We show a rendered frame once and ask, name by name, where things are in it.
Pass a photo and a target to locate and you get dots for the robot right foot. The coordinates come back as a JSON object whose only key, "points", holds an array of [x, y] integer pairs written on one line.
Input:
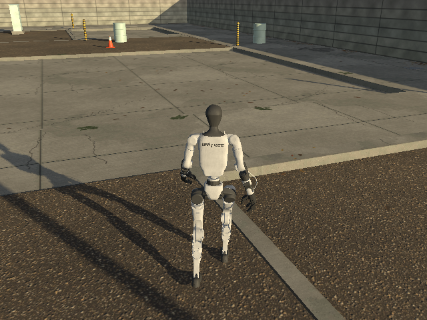
{"points": [[224, 257]]}

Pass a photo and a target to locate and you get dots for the left robot upper arm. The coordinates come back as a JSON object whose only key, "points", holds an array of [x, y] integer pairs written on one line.
{"points": [[189, 150]]}

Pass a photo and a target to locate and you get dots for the robot right thigh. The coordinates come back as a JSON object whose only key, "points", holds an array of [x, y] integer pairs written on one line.
{"points": [[229, 197]]}

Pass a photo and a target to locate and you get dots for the robot left hand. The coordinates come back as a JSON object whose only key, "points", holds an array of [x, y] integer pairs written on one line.
{"points": [[187, 180]]}

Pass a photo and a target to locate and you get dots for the right robot forearm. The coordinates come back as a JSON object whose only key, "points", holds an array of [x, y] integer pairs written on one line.
{"points": [[244, 175]]}

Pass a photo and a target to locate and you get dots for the right robot upper arm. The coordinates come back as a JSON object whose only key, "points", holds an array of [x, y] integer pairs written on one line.
{"points": [[237, 151]]}

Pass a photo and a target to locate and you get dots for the robot right hand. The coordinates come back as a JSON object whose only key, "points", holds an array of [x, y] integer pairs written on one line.
{"points": [[251, 203]]}

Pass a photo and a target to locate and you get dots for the left robot forearm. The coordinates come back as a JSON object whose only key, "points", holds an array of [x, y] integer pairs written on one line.
{"points": [[184, 171]]}

